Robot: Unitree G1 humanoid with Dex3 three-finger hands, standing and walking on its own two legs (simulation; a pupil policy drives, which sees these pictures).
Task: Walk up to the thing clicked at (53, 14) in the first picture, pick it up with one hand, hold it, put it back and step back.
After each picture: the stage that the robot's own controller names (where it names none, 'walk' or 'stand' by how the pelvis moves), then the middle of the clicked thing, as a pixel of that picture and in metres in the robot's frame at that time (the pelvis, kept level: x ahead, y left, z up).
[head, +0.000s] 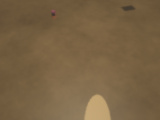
stand; (53, 14) +2.13 +0.48 -0.72
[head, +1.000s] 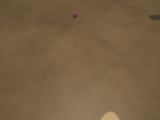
walk; (75, 16) +2.02 +0.26 -0.71
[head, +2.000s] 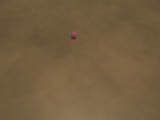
walk; (74, 37) +1.41 +0.18 -0.69
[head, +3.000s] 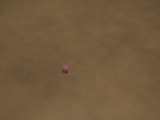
walk; (65, 70) +0.95 +0.19 -0.70
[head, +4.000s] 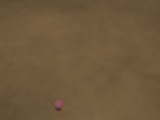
walk; (59, 106) +0.62 +0.20 -0.70
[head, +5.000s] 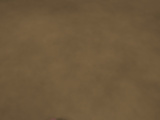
stand; out of the picture +0.44 +0.20 -0.70
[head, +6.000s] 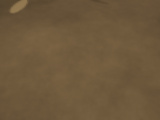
stand; out of the picture +0.39 +0.21 -0.72
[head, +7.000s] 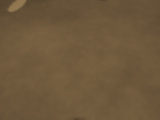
stand; out of the picture +0.38 +0.22 -0.73
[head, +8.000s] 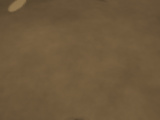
stand; out of the picture +0.38 +0.23 -0.73
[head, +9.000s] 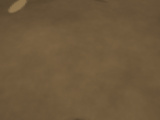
stand; out of the picture +0.37 +0.23 -0.73
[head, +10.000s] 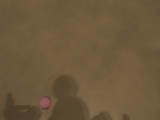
go down; (45, 104) +0.41 +0.23 -0.59
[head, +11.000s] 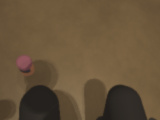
go down; (25, 66) +0.45 +0.26 -0.31
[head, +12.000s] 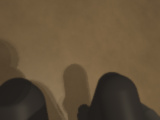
close in; out of the picture +0.43 +0.29 -0.25
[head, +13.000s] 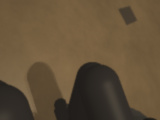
close; out of the picture +0.43 +0.32 -0.22
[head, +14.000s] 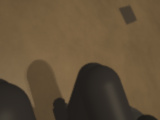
lift; out of the picture +0.41 +0.31 -0.22
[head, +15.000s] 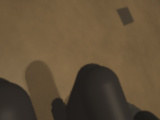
lift; out of the picture +0.39 +0.30 -0.23
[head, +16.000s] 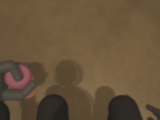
lift; (23, 82) +0.33 +0.22 -0.04
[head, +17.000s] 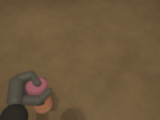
hold; (39, 95) +0.32 +0.17 +0.00
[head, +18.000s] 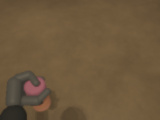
hold; (38, 94) +0.33 +0.18 -0.01
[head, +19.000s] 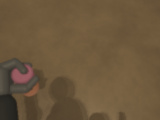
crouch; (26, 81) +0.37 +0.21 -0.06
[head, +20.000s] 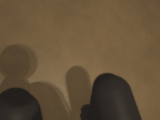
lower; out of the picture +0.48 +0.30 -0.11
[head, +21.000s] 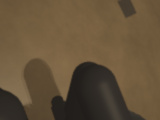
lower; out of the picture +0.41 +0.32 -0.23
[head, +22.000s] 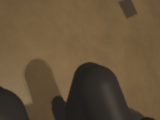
lower; out of the picture +0.41 +0.33 -0.22
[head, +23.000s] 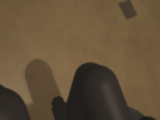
lower; out of the picture +0.41 +0.33 -0.22
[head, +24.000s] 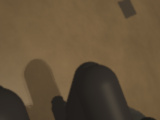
lower; out of the picture +0.42 +0.33 -0.22
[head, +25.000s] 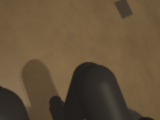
open; out of the picture +0.41 +0.31 -0.22
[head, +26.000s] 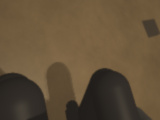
stand; out of the picture +0.41 +0.29 -0.24
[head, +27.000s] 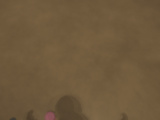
stand; (51, 119) +0.39 +0.21 -0.60
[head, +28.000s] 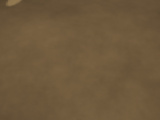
stand; out of the picture +0.39 +0.20 -0.66
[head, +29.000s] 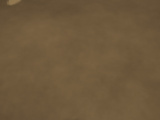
stand; out of the picture +0.39 +0.20 -0.67
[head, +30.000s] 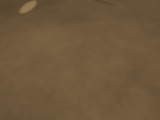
stand; out of the picture +0.42 +0.19 -0.72
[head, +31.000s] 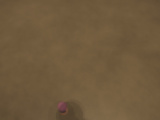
walk; (62, 108) +0.47 +0.18 -0.69
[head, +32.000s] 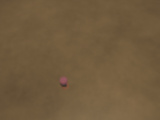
walk; (64, 83) +0.72 +0.23 -0.70
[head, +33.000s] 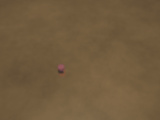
stand; (61, 70) +0.98 +0.24 -0.70
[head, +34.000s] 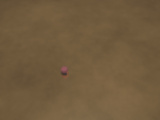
stand; (64, 72) +0.97 +0.23 -0.72
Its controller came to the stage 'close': yes
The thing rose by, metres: 0.71
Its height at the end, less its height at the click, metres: +0.00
